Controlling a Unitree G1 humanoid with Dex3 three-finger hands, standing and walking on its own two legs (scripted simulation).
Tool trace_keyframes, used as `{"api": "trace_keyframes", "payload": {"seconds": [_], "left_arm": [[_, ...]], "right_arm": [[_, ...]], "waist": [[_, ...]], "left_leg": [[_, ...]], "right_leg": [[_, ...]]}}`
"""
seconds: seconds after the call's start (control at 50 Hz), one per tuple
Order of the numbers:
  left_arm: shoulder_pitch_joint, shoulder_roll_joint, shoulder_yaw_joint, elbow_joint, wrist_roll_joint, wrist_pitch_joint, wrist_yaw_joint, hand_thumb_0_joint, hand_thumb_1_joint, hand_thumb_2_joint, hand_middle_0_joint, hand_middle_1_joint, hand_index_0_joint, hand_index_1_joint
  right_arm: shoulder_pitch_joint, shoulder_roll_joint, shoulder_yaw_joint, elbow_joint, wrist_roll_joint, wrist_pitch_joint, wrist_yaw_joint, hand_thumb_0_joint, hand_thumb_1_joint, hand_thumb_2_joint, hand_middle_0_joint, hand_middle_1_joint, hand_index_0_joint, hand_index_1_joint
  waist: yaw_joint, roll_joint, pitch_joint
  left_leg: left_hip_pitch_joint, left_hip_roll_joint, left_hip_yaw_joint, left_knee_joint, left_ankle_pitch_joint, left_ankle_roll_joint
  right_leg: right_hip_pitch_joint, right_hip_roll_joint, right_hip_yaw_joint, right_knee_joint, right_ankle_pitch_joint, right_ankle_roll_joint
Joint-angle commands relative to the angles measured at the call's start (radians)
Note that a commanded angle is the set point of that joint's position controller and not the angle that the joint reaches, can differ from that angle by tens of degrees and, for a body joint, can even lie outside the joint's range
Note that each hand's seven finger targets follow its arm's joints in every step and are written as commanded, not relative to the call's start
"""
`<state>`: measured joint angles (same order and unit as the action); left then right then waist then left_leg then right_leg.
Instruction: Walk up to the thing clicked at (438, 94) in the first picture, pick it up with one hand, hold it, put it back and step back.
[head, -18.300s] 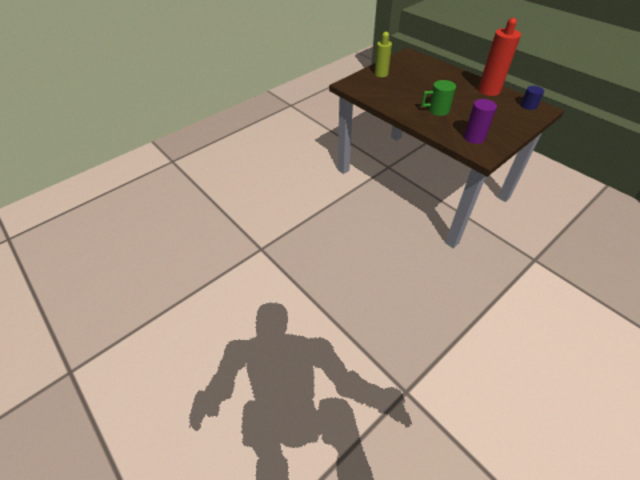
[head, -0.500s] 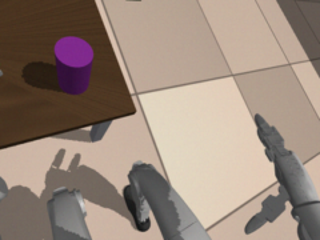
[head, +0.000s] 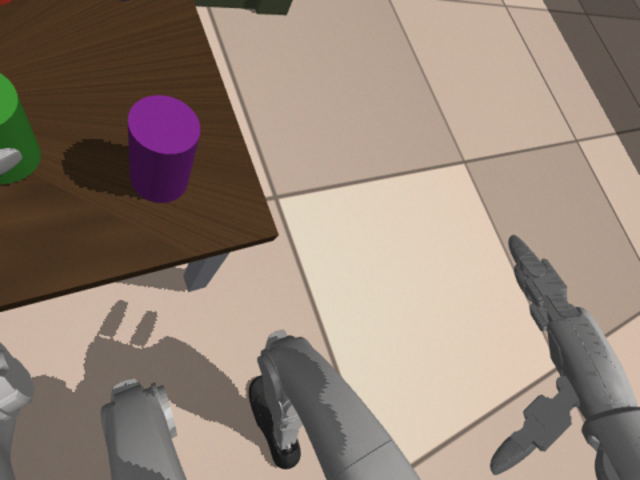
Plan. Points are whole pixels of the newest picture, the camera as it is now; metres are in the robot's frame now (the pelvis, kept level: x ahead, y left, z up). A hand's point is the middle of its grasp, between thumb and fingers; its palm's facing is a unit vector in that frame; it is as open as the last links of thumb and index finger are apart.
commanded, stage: settle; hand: left
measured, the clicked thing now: out of the picture +0.55 +0.22 -0.07
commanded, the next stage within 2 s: lift in 0.80 s
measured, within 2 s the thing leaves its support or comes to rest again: neither
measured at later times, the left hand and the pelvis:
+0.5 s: hand out of the picture +0.56 +0.23 +0.00, palm faces +0.29 -0.96 -0.02, open 11.0 cm; pelvis +0.01 +0.00 +0.03, yaw +1 degrees
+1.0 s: hand out of the picture +0.55 +0.23 +0.03, palm faces +0.28 -0.96 -0.01, open 11.0 cm; pelvis +0.01 +0.00 +0.05, yaw +2 degrees
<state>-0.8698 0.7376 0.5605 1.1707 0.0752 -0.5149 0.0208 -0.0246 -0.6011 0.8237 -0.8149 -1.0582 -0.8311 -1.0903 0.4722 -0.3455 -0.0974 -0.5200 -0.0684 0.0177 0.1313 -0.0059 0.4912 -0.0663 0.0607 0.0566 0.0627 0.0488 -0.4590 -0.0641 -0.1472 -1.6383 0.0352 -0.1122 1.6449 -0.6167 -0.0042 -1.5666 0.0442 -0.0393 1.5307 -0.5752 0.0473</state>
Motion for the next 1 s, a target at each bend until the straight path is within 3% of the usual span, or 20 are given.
{"api": "trace_keyframes", "payload": {"seconds": [0.0,0.02,0.12,0.2,0.26,0.3,0.38,0.48,0.5,0.54,0.6,0.66,0.7,0.78,0.8,0.84,0.88,0.9,0.94,0.98], "left_arm": [[-0.451,0.211,-0.017,-0.28,-0.017,-0.079,0.005,0.0,-0.123,1.247,-1.322,-1.417,-1.318,-1.447],[-0.466,0.23,-0.007,-0.293,-0.015,-0.08,0.011,0.0,-0.124,1.276,-1.342,-1.444,-1.337,-1.477],[-0.4,0.164,-0.027,-0.191,-0.018,-0.071,0.021,0.0,-0.109,1.325,-1.336,-1.47,-1.333,-1.503],[-0.418,0.184,-0.014,-0.202,-0.022,-0.082,0.018,0.0,-0.114,1.338,-1.355,-1.49,-1.355,-1.52],[-0.362,0.108,-0.052,-0.066,-0.022,-0.073,0.011,0.0,-0.103,1.362,-1.356,-1.502,-1.355,-1.534],[-0.411,0.172,-0.023,-0.141,-0.023,-0.088,0.017,0.0,-0.081,1.371,-1.355,-1.507,-1.356,-1.537],[-0.412,0.123,-0.041,-0.11,-0.03,-0.095,0.007,0.0,-0.089,1.374,-1.365,-1.519,-1.368,-1.548],[-0.491,0.181,-0.023,-0.226,-0.03,-0.119,0.01,0.0,-0.072,1.386,-1.362,-1.522,-1.365,-1.551],[-0.48,0.144,-0.041,-0.201,-0.034,-0.118,0.006,0.0,-0.067,1.394,-1.361,-1.525,-1.364,-1.554],[-0.454,0.149,-0.03,-0.183,-0.034,-0.115,0.01,0.0,-0.103,1.392,-1.371,-1.525,-1.371,-1.558],[-0.445,0.153,-0.04,-0.168,-0.027,-0.115,0.01,0.0,-0.08,1.4,-1.351,-1.521,-1.351,-1.553],[-0.449,0.122,-0.047,-0.173,-0.033,-0.113,0.015,0.0,-0.073,1.397,-1.367,-1.525,-1.368,-1.556],[-0.45,0.148,-0.032,-0.168,-0.029,-0.114,0.018,0.0,-0.088,1.4,-1.369,-1.53,-1.371,-1.561],[-0.433,0.14,-0.037,-0.148,-0.029,-0.108,0.013,0.0,-0.068,1.402,-1.374,-1.533,-1.376,-1.563],[-0.43,0.106,-0.055,-0.113,-0.037,-0.106,0.01,0.0,-0.085,1.401,-1.375,-1.537,-1.379,-1.567],[-0.449,0.151,-0.034,-0.174,-0.035,-0.111,0.013,0.0,-0.075,1.398,-1.374,-1.535,-1.379,-1.563],[-0.444,0.117,-0.048,-0.15,-0.037,-0.11,0.011,0.0,-0.068,1.421,-1.38,-1.55,-1.385,-1.579],[-0.444,0.096,-0.061,-0.128,-0.039,-0.108,0.008,0.0,0.012,1.341,-1.377,-1.519,-1.396,-1.528],[-0.406,0.122,-0.031,-0.135,-0.043,-0.106,0.01,0.0,0.013,1.318,-1.34,-1.512,-1.367,-1.514],[-0.431,0.11,-0.047,-0.181,-0.044,-0.11,0.004,0.0,0.052,1.313,-1.326,-1.493,-1.35,-1.497]], "right_arm": [[0.032,-0.171,-0.153,-0.082,0.0,-0.037,-0.036,0.0,0.512,-0.061,0.048,0.05,0.048,0.05],[0.038,-0.175,-0.148,-0.087,-0.002,-0.034,-0.039,0.0,0.514,-0.061,0.048,0.05,0.048,0.05],[0.009,-0.168,-0.138,-0.062,-0.004,-0.027,-0.046,0.0,0.526,-0.06,0.048,0.05,0.048,0.05],[0.021,-0.148,-0.114,-0.048,-0.002,-0.024,-0.048,0.0,0.529,-0.058,0.048,0.05,0.048,0.05],[0.0,-0.155,-0.126,-0.03,0.002,-0.022,-0.051,0.0,0.533,-0.058,0.048,0.05,0.048,0.05],[0.005,-0.156,-0.116,-0.035,0.003,-0.022,-0.053,0.0,0.539,-0.056,0.048,0.05,0.048,0.05],[0.001,-0.146,-0.106,-0.071,0.003,-0.027,-0.054,0.0,0.535,-0.057,0.048,0.05,0.048,0.05],[0.015,-0.139,-0.096,-0.022,-0.006,-0.026,-0.056,0.0,0.536,-0.057,0.048,0.05,0.048,0.05],[0.013,-0.128,-0.084,-0.011,-0.007,-0.025,-0.054,0.0,0.535,-0.057,0.048,0.05,0.048,0.05],[0.003,-0.148,-0.107,-0.026,-0.009,-0.026,-0.058,0.0,0.531,-0.059,0.048,0.05,0.048,0.05],[0.005,-0.129,-0.084,0.036,-0.013,-0.024,-0.058,0.0,0.538,-0.057,0.048,0.05,0.048,0.05],[-0.015,-0.135,-0.088,-0.015,-0.012,-0.027,-0.057,0.0,0.536,-0.057,0.048,0.05,0.048,0.05],[-0.014,-0.129,-0.084,0.021,-0.012,-0.023,-0.059,0.0,0.537,-0.057,0.048,0.05,0.048,0.05],[-0.03,-0.135,-0.094,0.028,-0.01,-0.028,-0.064,0.0,0.533,-0.057,0.048,0.05,0.048,0.05],[-0.023,-0.122,-0.078,0.046,-0.009,-0.027,-0.064,0.0,0.532,-0.057,0.048,0.05,0.048,0.05],[-0.04,-0.133,-0.088,0.014,-0.006,-0.03,-0.066,0.0,0.536,-0.056,0.048,0.05,0.048,0.05],[-0.02,-0.118,-0.076,0.04,-0.008,-0.03,-0.066,0.0,0.537,-0.057,0.048,0.05,0.048,0.05],[-0.007,-0.118,-0.075,0.061,-0.008,-0.027,-0.065,0.0,0.52,-0.06,0.047,0.049,0.048,0.049],[-0.033,-0.143,-0.105,0.058,-0.005,-0.03,-0.07,0.0,0.516,-0.06,0.048,0.05,0.048,0.05],[-0.036,-0.135,-0.09,0.022,-0.006,-0.032,-0.068,0.0,0.518,-0.061,0.048,0.05,0.048,0.05]], "waist": [[0.05,0.597,-0.612],[0.055,0.601,-0.625],[0.053,0.503,-0.583],[0.065,0.47,-0.62],[0.055,0.412,-0.565],[0.071,0.423,-0.604],[0.061,0.419,-0.617],[0.074,0.476,-0.655],[0.069,0.486,-0.643],[0.071,0.471,-0.641],[0.086,0.467,-0.605],[0.071,0.458,-0.635],[0.089,0.46,-0.607],[0.087,0.425,-0.611],[0.079,0.415,-0.59],[0.097,0.424,-0.649],[0.083,0.41,-0.614],[0.081,0.405,-0.583],[0.1,0.413,-0.607],[0.101,0.417,-0.659]], "left_leg": [[0.743,0.008,0.007,-0.236,0.396,-0.016],[0.766,0.009,0.005,-0.246,0.412,-0.019],[0.719,0.007,0.013,-0.256,0.421,-0.006],[0.706,0.001,0.024,-0.25,0.477,0.003],[0.66,0.0,0.021,-0.267,0.448,0.007],[0.672,-0.003,0.027,-0.276,0.429,0.008],[0.704,-0.003,0.029,-0.292,0.431,0.006],[0.783,0.001,0.025,-0.302,0.468,-0.005],[0.797,0.003,0.02,-0.305,0.491,-0.008],[0.792,0.001,0.027,-0.308,0.476,-0.003],[0.76,-0.004,0.036,-0.311,0.438,0.001],[0.78,-0.001,0.029,-0.321,0.454,-0.001],[0.771,-0.002,0.03,-0.331,0.435,-0.002],[0.738,-0.005,0.038,-0.333,0.4,0.008],[0.722,-0.005,0.036,-0.336,0.409,0.007],[0.757,-0.006,0.037,-0.338,0.436,0.007],[0.735,-0.006,0.039,-0.345,0.414,0.009],[0.72,-0.008,0.041,-0.351,0.403,0.008],[0.768,-0.003,0.036,-0.357,0.441,0.004],[0.815,0.001,0.03,-0.359,0.484,0.0]], "right_leg": [[0.226,0.019,-0.029,-0.153,0.269,-0.08],[0.236,0.02,-0.031,-0.159,0.273,-0.081],[0.285,0.023,-0.03,-0.191,0.302,-0.076],[0.349,0.023,-0.024,-0.197,0.364,-0.073],[0.347,0.023,-0.025,-0.208,0.36,-0.072],[0.376,0.022,-0.021,-0.22,0.352,-0.071],[0.397,0.02,-0.018,-0.233,0.357,-0.07],[0.384,0.019,-0.019,-0.238,0.357,-0.074],[0.373,0.018,-0.022,-0.236,0.361,-0.075],[0.396,0.017,-0.016,-0.253,0.363,-0.073],[0.398,0.014,-0.009,-0.262,0.351,-0.07],[0.421,0.016,-0.016,-0.269,0.359,-0.072],[0.412,0.014,-0.013,-0.273,0.341,-0.072],[0.449,0.014,-0.005,-0.287,0.34,-0.069],[0.451,0.014,-0.009,-0.287,0.35,-0.067],[0.473,0.013,-0.007,-0.287,0.369,-0.069],[0.478,0.011,-0.004,-0.299,0.36,-0.066],[0.471,0.012,-0.004,-0.302,0.355,-0.067],[0.459,0.015,-0.012,-0.301,0.363,-0.071],[0.475,0.016,-0.016,-0.297,0.387,-0.072]]}}
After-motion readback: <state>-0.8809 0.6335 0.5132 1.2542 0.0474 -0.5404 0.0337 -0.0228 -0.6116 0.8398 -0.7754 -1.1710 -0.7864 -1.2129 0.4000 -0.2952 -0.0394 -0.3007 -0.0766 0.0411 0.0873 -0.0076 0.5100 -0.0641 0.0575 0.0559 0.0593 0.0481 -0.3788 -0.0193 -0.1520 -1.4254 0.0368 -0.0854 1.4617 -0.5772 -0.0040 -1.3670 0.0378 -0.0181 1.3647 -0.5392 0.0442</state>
